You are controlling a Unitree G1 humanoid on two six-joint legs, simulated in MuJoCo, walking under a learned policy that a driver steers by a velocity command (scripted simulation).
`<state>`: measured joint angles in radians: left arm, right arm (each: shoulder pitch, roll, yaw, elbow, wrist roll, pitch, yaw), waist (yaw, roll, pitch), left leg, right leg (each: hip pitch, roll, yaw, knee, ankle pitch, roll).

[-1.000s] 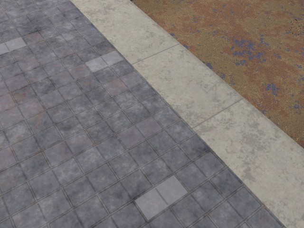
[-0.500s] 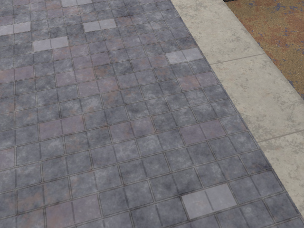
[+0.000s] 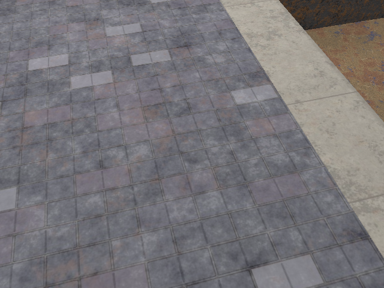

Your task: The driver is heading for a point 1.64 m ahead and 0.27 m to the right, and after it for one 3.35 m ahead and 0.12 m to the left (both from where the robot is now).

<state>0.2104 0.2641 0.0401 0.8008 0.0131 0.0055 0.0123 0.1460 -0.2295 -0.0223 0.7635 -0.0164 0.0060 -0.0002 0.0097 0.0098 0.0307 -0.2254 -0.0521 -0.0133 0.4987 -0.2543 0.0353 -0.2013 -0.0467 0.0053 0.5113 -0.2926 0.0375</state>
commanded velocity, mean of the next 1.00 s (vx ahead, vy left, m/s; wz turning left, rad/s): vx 0.23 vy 0.00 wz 0.01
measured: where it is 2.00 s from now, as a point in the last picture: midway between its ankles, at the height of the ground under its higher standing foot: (216, 211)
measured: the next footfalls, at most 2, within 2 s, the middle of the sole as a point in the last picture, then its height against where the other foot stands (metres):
left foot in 0.98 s outside the picture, level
right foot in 1.52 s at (249, 238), level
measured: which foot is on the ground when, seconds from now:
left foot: down 0.00-0.60, up 0.62-0.96, down 0.98-1.00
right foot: down 0.00-0.98, up 1.00-1.00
